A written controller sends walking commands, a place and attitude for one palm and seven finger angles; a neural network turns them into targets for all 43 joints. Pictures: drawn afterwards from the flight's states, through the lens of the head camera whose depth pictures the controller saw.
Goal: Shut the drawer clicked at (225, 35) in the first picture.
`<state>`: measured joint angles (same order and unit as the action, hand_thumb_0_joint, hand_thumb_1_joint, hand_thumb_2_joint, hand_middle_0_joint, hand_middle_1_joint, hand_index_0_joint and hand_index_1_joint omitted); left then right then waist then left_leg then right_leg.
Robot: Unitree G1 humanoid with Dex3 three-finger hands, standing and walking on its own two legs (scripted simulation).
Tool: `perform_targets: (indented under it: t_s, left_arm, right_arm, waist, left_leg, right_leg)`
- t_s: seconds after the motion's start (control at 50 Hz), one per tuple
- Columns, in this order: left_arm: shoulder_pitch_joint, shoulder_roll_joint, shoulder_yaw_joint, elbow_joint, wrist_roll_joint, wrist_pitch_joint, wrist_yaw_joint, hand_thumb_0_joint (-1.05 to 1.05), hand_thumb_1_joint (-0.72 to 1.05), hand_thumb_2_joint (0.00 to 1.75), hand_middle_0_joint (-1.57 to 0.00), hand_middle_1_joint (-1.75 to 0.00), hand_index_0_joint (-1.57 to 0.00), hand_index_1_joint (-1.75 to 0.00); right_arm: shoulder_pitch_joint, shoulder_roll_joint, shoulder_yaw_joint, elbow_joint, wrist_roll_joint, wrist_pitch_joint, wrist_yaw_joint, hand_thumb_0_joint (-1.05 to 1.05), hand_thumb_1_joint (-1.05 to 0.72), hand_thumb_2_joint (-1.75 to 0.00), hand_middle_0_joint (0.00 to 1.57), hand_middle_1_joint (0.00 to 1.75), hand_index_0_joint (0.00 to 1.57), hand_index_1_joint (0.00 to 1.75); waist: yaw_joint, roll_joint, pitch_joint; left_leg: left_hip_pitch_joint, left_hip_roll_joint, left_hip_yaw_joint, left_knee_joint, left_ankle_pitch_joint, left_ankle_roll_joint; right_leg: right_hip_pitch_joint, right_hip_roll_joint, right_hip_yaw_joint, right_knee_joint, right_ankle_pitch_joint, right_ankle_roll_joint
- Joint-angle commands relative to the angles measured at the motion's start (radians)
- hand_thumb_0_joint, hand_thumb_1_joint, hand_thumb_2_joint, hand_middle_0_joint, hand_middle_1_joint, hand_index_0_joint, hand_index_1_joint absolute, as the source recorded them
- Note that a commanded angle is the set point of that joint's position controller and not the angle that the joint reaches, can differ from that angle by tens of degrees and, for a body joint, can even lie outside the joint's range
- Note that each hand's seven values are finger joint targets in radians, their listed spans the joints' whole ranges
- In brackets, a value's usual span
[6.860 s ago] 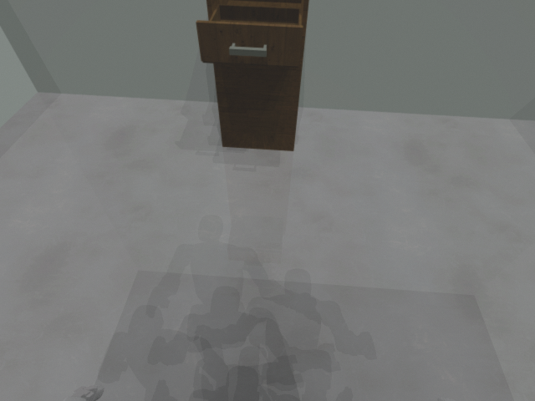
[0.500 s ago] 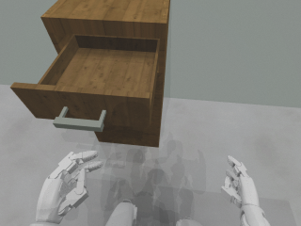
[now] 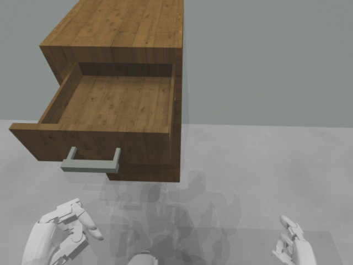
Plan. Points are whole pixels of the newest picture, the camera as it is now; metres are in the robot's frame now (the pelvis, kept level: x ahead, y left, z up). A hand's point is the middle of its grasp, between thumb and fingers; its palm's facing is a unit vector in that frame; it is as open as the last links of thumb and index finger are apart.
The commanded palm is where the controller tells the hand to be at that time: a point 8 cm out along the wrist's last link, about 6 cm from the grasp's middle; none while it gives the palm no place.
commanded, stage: raise the hand and make a fist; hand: left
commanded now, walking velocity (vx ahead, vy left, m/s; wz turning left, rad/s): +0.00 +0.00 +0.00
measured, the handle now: (93, 158) +0.36 +0.23 +0.02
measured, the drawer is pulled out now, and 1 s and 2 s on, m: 0.28 0.28 0.28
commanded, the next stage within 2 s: bring the fist close to the handle in 0.88 s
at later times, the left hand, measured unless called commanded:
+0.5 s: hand (71, 238) +0.15 +0.18 +0.12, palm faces +0.03 -1.00 -0.07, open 3.3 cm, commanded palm +0.11 +0.23 +0.12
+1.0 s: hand (70, 236) +0.16 +0.18 +0.12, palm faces +0.05 -0.99 -0.09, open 3.3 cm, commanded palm +0.11 +0.24 +0.12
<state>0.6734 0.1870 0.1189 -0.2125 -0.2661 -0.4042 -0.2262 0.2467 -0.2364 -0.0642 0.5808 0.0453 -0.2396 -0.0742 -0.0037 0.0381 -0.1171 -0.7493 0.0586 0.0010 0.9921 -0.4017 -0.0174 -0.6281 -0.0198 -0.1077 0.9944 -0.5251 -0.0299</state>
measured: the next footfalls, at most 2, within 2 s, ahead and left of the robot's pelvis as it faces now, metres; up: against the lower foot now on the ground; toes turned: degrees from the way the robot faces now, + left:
none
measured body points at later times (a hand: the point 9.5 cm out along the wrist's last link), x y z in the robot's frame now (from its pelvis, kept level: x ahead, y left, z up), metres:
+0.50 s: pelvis +0.01 +0.01 +0.01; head +0.01 +0.01 +0.46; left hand +0.15 +0.23 +0.12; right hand +0.22 -0.19 -0.04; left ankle +0.05 +0.13 -0.68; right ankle -0.01 -0.10 -0.68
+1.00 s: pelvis +0.01 -0.01 +0.02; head +0.01 -0.02 +0.47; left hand +0.15 +0.23 +0.12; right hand +0.21 -0.23 -0.04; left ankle +0.05 +0.13 -0.68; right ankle -0.01 -0.10 -0.68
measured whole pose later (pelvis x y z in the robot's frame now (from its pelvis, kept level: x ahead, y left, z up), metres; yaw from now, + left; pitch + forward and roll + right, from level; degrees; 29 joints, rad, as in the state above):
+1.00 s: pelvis +0.01 -0.01 +0.02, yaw +1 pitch +5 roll -1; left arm 0.72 0.22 0.16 -0.33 -0.29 -0.27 -0.25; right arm 0.24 -0.21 0.00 0.56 0.07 -0.26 -0.07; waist 0.03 0.06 -0.12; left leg -0.60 0.06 -0.01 0.89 -0.38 -0.03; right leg -0.46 -0.01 -0.12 0.87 -0.49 -0.03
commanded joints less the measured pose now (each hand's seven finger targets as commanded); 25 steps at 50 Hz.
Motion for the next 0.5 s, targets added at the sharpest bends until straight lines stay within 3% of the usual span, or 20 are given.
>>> perform_targets:
  t_s: [0.0, 0.14, 0.16, 0.2, 0.24, 0.32, 0.36, 0.42, 0.48]
  left_arm:
    - [0.07, 0.086, 0.053, -0.256, -0.005, -0.05, 0.014, 0.0, 0.9, 0.9, -1.24, -1.43, -1.24, -1.43]
    - [0.097, 0.074, 0.01, -0.34, 0.015, 0.01, 0.022, 0.0, 0.9, 0.9, -1.38, -1.58, -1.38, -1.58]
    - [0.085, 0.091, 0.028, -0.342, 0.015, 0.017, 0.024, 0.0, 0.9, 0.9, -1.4, -1.6, -1.4, -1.6]
    - [0.083, 0.069, -0.004, -0.373, 0.017, 0.026, 0.019, 0.0, 0.9, 0.9, -1.4, -1.6, -1.4, -1.6]
    - [0.11, 0.06, -0.012, -0.389, 0.02, 0.04, 0.022, 0.0, 0.9, 0.9, -1.4, -1.6, -1.4, -1.6]
    - [0.089, 0.099, 0.014, -0.417, 0.028, 0.065, 0.028, 0.0, 0.9, 0.9, -1.4, -1.6, -1.4, -1.6]
    - [0.08, 0.082, -0.006, -0.437, 0.024, 0.075, 0.025, 0.0, 0.9, 0.9, -1.4, -1.6, -1.4, -1.6]
    - [0.088, 0.098, 0.017, -0.442, 0.021, 0.093, 0.03, 0.0, 0.9, 0.9, -1.4, -1.6, -1.4, -1.6]
    - [0.116, 0.08, 0.006, -0.45, 0.013, 0.108, 0.028, 0.0, 0.9, 0.9, -1.4, -1.6, -1.4, -1.6]
  right_arm:
    - [-0.118, -0.078, -0.01, -0.199, -0.003, -0.062, 0.009, 0.0, -0.9, -0.9, 0.2, 0.3, 0.2, 0.3]
    - [-0.127, -0.075, 0.008, -0.234, -0.002, -0.039, 0.022, 0.0, -0.9, -0.9, 0.2, 0.3, 0.2, 0.3]
    - [-0.123, -0.076, 0.008, -0.233, -0.001, -0.036, 0.02, 0.0, -0.9, -0.9, 0.2, 0.3, 0.2, 0.3]
    - [-0.124, -0.075, 0.016, -0.246, -0.001, -0.036, 0.023, 0.0, -0.9, -0.9, 0.2, 0.3, 0.2, 0.3]
    - [-0.122, -0.074, 0.018, -0.251, -0.002, -0.033, 0.026, 0.0, -0.9, -0.9, 0.2, 0.3, 0.2, 0.3]
    - [-0.136, -0.075, 0.026, -0.255, 0.002, -0.027, 0.025, 0.0, -0.9, -0.9, 0.2, 0.3, 0.2, 0.3]
    - [-0.121, -0.072, 0.03, -0.263, 0.005, -0.027, 0.024, 0.0, -0.9, -0.9, 0.2, 0.3, 0.2, 0.3]
    - [-0.136, -0.072, 0.033, -0.262, 0.009, -0.031, 0.019, 0.0, -0.9, -0.9, 0.2, 0.3, 0.2, 0.3]
    - [-0.126, -0.067, 0.033, -0.263, 0.012, -0.042, 0.02, 0.0, -0.9, -0.9, 0.2, 0.3, 0.2, 0.3]
  waist:
    - [0.023, -0.01, -0.118]
    - [0.019, 0.01, -0.082]
    - [0.017, 0.004, -0.077]
    - [0.015, 0.021, -0.073]
    - [0.018, -0.007, -0.086]
    - [0.023, 0.017, -0.059]
    - [0.016, 0.006, -0.063]
    - [0.027, 0.005, -0.051]
    - [0.03, -0.001, -0.072]
  left_leg:
    - [0.191, -0.048, -0.019, -0.144, 0.148, 0.055]
    - [0.23, -0.044, -0.031, -0.178, 0.147, 0.056]
    - [0.23, -0.042, -0.033, -0.179, 0.144, 0.054]
    - [0.243, -0.041, -0.038, -0.188, 0.138, 0.053]
    - [0.254, -0.04, -0.042, -0.191, 0.149, 0.055]
    - [0.251, -0.039, -0.05, -0.207, 0.121, 0.053]
    - [0.261, -0.039, -0.049, -0.213, 0.108, 0.052]
    - [0.26, -0.039, -0.05, -0.227, 0.091, 0.052]
    - [0.28, -0.041, -0.043, -0.235, 0.121, 0.051]
  right_leg:
    - [0.017, 0.021, 0.049, -0.205, 0.205, 0.021]
    - [0.021, 0.031, 0.017, -0.212, 0.226, 0.019]
    - [0.023, 0.033, 0.016, -0.215, 0.223, 0.018]
    - [0.02, 0.034, 0.008, -0.214, 0.213, 0.017]
    - [0.031, 0.036, 0.005, -0.216, 0.228, 0.019]
    - [0.032, 0.039, 0.003, -0.226, 0.195, 0.015]
    - [0.036, 0.038, 0.003, -0.235, 0.182, 0.017]
    - [0.05, 0.04, 0.008, -0.254, 0.163, 0.016]
    - [0.076, 0.037, 0.004, -0.257, 0.198, 0.017]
